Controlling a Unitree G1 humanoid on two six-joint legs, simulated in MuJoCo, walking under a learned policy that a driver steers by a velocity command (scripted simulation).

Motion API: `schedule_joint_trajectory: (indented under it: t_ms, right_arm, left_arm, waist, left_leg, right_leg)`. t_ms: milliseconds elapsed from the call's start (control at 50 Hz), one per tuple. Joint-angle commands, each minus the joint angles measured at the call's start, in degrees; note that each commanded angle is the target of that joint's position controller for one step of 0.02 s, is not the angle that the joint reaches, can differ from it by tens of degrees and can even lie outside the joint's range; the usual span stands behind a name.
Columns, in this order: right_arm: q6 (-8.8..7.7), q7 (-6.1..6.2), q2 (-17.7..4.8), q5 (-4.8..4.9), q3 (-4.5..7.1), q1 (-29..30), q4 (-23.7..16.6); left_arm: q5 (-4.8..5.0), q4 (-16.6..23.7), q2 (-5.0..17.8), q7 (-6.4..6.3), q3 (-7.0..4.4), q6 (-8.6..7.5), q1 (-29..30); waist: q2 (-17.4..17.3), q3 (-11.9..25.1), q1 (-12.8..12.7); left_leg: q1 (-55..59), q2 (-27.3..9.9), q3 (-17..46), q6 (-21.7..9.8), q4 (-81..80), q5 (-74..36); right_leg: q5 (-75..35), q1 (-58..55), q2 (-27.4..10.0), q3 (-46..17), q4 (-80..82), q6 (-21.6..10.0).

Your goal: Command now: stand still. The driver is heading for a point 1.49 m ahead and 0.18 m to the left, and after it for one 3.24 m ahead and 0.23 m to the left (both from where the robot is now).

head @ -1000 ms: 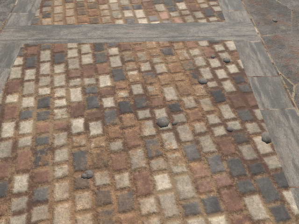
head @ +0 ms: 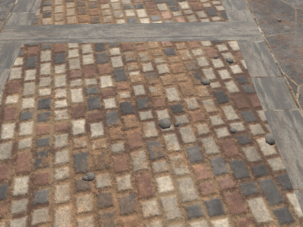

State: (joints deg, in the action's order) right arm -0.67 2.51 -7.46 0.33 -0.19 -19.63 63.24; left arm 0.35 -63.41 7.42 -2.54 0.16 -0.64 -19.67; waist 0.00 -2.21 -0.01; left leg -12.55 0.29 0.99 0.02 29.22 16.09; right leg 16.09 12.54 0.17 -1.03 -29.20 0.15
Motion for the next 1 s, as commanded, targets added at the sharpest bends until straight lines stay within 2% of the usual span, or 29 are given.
schedule_joint_trajectory:
  t_ms: [20, 260, 280, 320, 340, 380, 420, 460, 500, 520, 540, 560, 580, 600, 620, 640, 660, 680, 700, 720, 740, 760, 780, 820, 860, 900, 940, 980, 1000]
  right_arm:
    - [-0.17, 0.11, -4.08, 0.01, 0.63, -5.33, -0.30]
    - [-0.22, 0.11, -4.06, 0.03, 0.72, -5.48, -0.43]
    - [-0.16, 0.15, -3.60, 0.00, 0.65, -6.60, 0.18]
    - [-0.04, 0.45, -5.26, 0.68, 1.36, -6.66, -0.08]
    - [-0.32, 0.51, -5.62, 0.86, 1.54, -6.17, -0.65]
    - [-1.76, 0.25, -5.19, 1.34, 1.60, -6.56, -1.30]
    - [-3.17, -0.23, -5.53, 1.55, 1.88, -7.94, -1.46]
    - [-4.19, -0.78, -6.85, 1.87, 2.34, -10.70, -1.31]
    - [-4.82, -1.24, -10.11, 2.02, 3.25, -14.25, -0.93]
    - [-4.95, -1.37, -11.12, 1.88, 3.47, -14.34, -1.30]
    - [-5.13, -1.41, -11.57, 1.76, 3.54, -12.49, -2.06]
    - [-5.07, -1.49, -11.25, 1.92, 3.45, -9.55, -3.22]
    - [-4.78, -1.60, -10.95, 1.99, 3.32, -5.11, -4.80]
    - [-4.76, -1.75, -10.50, 2.00, 3.05, 2.54, -7.72]
    - [-5.91, -1.87, -6.44, 1.96, 2.02, 5.28, -10.71]
    - [-7.14, -1.99, -6.07, 1.74, 1.68, 3.52, -11.15]
    - [-7.65, -2.51, -7.89, 2.22, 2.03, 3.50, -11.06]
    - [-7.79, -3.00, -7.88, 2.45, 2.05, 3.33, -10.91]
    - [-7.83, -3.13, -8.00, 2.01, 2.41, 3.62, -10.93]
    - [-7.63, -3.14, -8.94, 1.43, 3.15, 4.54, -11.29]
    - [-7.21, -3.48, -8.15, 1.35, 3.27, 5.13, -11.61]
    - [-6.69, -3.89, -6.69, 1.38, 3.00, 5.81, -11.98]
    - [-6.27, -4.17, -5.67, 1.26, 2.61, 7.86, -13.00]
    - [-5.94, -4.19, -4.26, 0.93, 1.62, 15.65, -16.35]
    - [-5.95, -4.24, -4.12, 1.00, 1.05, 22.40, -19.06]
    - [-5.95, -4.52, -6.31, 1.58, 1.29, 25.28, -20.75]
    - [-6.26, -4.89, -8.46, 1.69, 1.79, 26.34, -21.98]
    - [-6.42, -4.85, -11.36, 1.51, 3.12, 21.62, -21.38]
    - [-6.31, -4.56, -13.41, 1.67, 4.24, 13.79, -19.18]
  left_arm:
    - [0.01, 0.27, 4.07, -0.11, -0.62, -0.17, -5.37]
    - [0.03, 0.41, 4.05, -0.11, -0.72, -0.21, -5.53]
    - [0.01, -0.20, 3.58, -0.15, -0.64, -0.15, -6.65]
    - [0.68, 0.06, 5.13, -0.44, -1.32, -0.05, -6.72]
    - [0.84, 0.65, 5.46, -0.50, -1.49, -0.34, -6.17]
    - [1.29, 1.41, 4.79, -0.24, -1.46, -1.80, -6.19]
    - [1.43, 2.05, 4.50, 0.31, -1.52, -3.31, -6.00]
    - [1.57, 3.40, 3.71, 1.02, -1.33, -4.60, -4.15]
    - [1.73, 5.39, 1.84, 1.76, -0.81, -5.90, -1.32]
    - [1.68, 6.31, 1.83, 1.98, -0.69, -6.51, -0.12]
    - [1.75, 6.66, 1.84, 2.28, -0.61, -7.03, -0.55]
    - [1.80, 6.13, 2.39, 2.61, -0.78, -7.46, -2.72]
    - [1.92, 4.07, 3.00, 2.81, -1.25, -7.61, -8.37]
    - [1.65, 0.56, 5.59, 2.72, -2.54, -7.49, -18.62]
    - [1.44, -2.24, 15.44, 2.75, -5.46, -7.14, -29.45]
    - [0.18, -0.92, 14.17, 3.19, -4.63, -7.22, -27.92]
    - [-0.30, 1.10, 9.61, 2.98, -3.25, -7.26, -20.80]
    - [-0.29, 2.78, 8.11, 3.07, -2.58, -6.97, -16.01]
    - [0.09, 3.38, 7.92, 3.34, -2.13, -6.42, -13.59]
    - [0.15, 3.25, 6.55, 3.41, -1.52, -5.69, -13.19]
    - [-0.10, 2.82, 5.08, 3.31, -0.97, -4.89, -14.23]
    - [-0.35, 2.65, 4.86, 3.01, -0.70, -4.41, -15.00]
    - [-0.55, 2.87, 5.50, 2.63, -0.62, -4.23, -14.64]
    - [-0.77, 4.14, 7.43, 1.85, -0.58, -4.41, -12.60]
    - [-0.43, 4.78, 10.15, 1.19, -1.11, -4.81, -13.29]
    - [0.38, 4.49, 12.11, 0.93, -1.84, -5.27, -14.38]
    - [0.64, 4.54, 12.42, 0.98, -2.22, -5.38, -14.01]
    - [-0.20, 4.90, 13.44, 1.07, -2.78, -4.81, -12.99]
    - [-0.86, 5.21, 13.63, 1.20, -2.96, -4.08, -11.76]
  waist:
    - [-0.05, -2.83, 0.00]
    - [-0.05, -2.86, 0.00]
    - [-0.07, -1.28, 0.00]
    - [-0.19, -3.59, 0.01]
    - [-0.25, -6.45, 0.03]
    - [-0.51, -9.12, 0.14]
    - [-1.17, -8.58, 0.61]
    - [-3.54, -7.85, 1.87]
    - [-9.55, -7.18, 2.79]
    - [-10.24, -7.81, 2.58]
    - [-10.47, -8.24, 1.23]
    - [-9.65, -7.64, -0.84]
    - [-8.38, -6.21, -4.35]
    - [-3.15, -4.18, -9.83]
    - [16.53, -0.37, -12.58]
    - [18.38, 0.77, -9.76]
    - [8.78, -3.76, -5.94]
    - [4.31, -4.46, -3.99]
    - [1.48, -4.84, -2.67]
    - [1.54, -4.60, -2.07]
    - [3.02, -3.94, -1.97]
    - [3.86, -3.69, -1.75]
    - [3.92, -4.36, -1.53]
    - [3.13, -6.97, -2.05]
    - [4.24, -7.65, -3.37]
    - [5.70, -7.81, -3.01]
    - [5.63, -6.89, -1.68]
    - [7.90, -0.93, 1.89]
    - [9.25, 4.17, 5.83]
  left_leg:
    - [-1.60, -0.30, 0.17, -1.27, -5.28, -6.76]
    - [-1.62, -0.34, 0.17, -1.27, -5.18, -6.81]
    - [-0.93, 0.32, -0.49, -1.47, -5.24, -1.21]
    - [-4.14, 1.29, -0.62, -3.34, -4.20, 18.20]
    - [-6.86, 0.35, 0.80, -4.44, -4.54, 24.40]
    - [-8.79, -1.84, 3.88, -6.15, -4.74, 26.24]
    - [-7.36, -3.51, 6.67, -7.58, -4.74, 24.78]
    - [-3.41, -6.26, 12.00, -9.94, -7.49, 25.59]
    - [1.80, -13.45, 24.47, -14.32, -14.25, 27.14]
    - [1.75, -16.63, 29.86, -16.21, -15.83, 24.31]
    - [1.49, -18.02, 30.87, -16.56, -14.64, 18.24]
    - [0.47, -17.03, 27.18, -15.06, -12.12, 11.28]
    - [-4.92, -14.14, 21.02, -12.35, -8.25, 5.44]
    - [-16.84, -8.18, 11.65, -8.34, 1.76, -4.47]
    - [-29.85, 2.28, -2.83, -2.79, 27.04, -6.26]
    - [-38.42, 3.34, 2.04, -3.18, 38.23, 10.69]
    - [-42.10, -0.64, 4.99, -4.68, 46.02, 9.17]
    - [-42.86, -2.13, 4.69, -5.34, 48.23, 4.46]
    - [-43.50, -3.93, 3.11, -5.53, 46.02, 0.47]
    - [-42.60, -5.42, 1.58, -5.56, 43.59, -2.04]
    - [-40.71, -5.83, 0.02, -5.23, 42.44, -3.37]
    - [-39.33, -5.73, -1.46, -4.68, 40.96, -5.01]
    - [-37.61, -5.59, -2.69, -4.04, 37.47, -7.37]
    - [-32.54, -4.58, -4.55, -2.80, 24.59, -13.61]
    - [-25.81, -2.57, -6.21, -2.33, 13.21, -17.85]
    - [-23.73, -1.84, -5.55, -3.20, 7.41, -18.81]
    - [-22.24, -0.76, -5.11, -5.12, 2.98, -18.65]
    - [-14.99, 2.04, -5.96, -7.06, 2.64, -15.79]
    - [-6.60, 3.78, -6.60, -8.36, 2.97, -14.08]
  right_leg:
    - [-6.70, 1.58, -0.19, -0.06, 5.19, -1.25]
    - [-6.77, 1.60, -0.24, -0.05, 5.10, -1.24]
    - [-1.25, 0.90, 0.45, 0.63, 5.11, -1.45]
    - [17.82, 4.12, 1.57, 1.00, 3.76, -3.29]
    - [23.85, 6.92, 0.74, -0.26, 3.90, -4.35]
    - [25.10, 9.42, -1.08, -2.69, 3.40, -5.84]
    - [22.18, 10.66, -1.58, -3.43, 1.31, -6.49]
    - [18.26, 13.90, -0.37, -1.86, -2.91, -6.47]
    - [10.55, 18.21, 1.77, 2.34, -12.09, -6.13]
    - [9.07, 19.16, 1.52, 2.62, -14.22, -6.74]
    - [9.12, 18.93, 0.91, 2.20, -13.58, -7.41]
    - [9.15, 15.29, 0.63, 2.21, -9.31, -7.76]
    - [6.95, 5.00, 0.93, 2.00, -2.36, -7.97]
    - [4.03, -12.03, -0.76, -3.50, 5.20, -9.13]
    - [-0.27, -26.57, -12.79, -24.75, 14.45, -14.01]
    - [-5.03, -28.00, -21.25, -41.38, 17.78, -17.79]
    - [-9.42, -25.16, -21.61, -35.71, 16.24, -16.91]
    - [-14.72, -23.30, -19.37, -27.77, 16.32, -15.42]
    - [-19.74, -22.73, -16.80, -20.77, 16.88, -13.42]
    - [-24.32, -22.14, -14.46, -15.07, 17.15, -11.05]
    - [-26.82, -20.75, -12.40, -11.27, 17.54, -9.53]
    - [-28.37, -18.90, -11.14, -8.80, 18.33, -9.23]
    - [-28.91, -15.65, -10.09, -6.82, 19.71, -9.30]
    - [-28.29, -8.08, -8.30, -3.89, 22.16, -9.28]
    - [-27.04, -4.57, -8.44, -3.51, 25.05, -9.46]
    - [-27.75, -8.11, -10.52, -3.73, 25.62, -9.67]
    - [-36.70, -13.84, -11.97, -3.10, 22.46, -8.91]
    - [-55.94, -19.51, -12.81, -2.48, 13.90, -7.58]
    - [-64.27, -20.26, -12.11, -1.47, 4.51, -6.89]
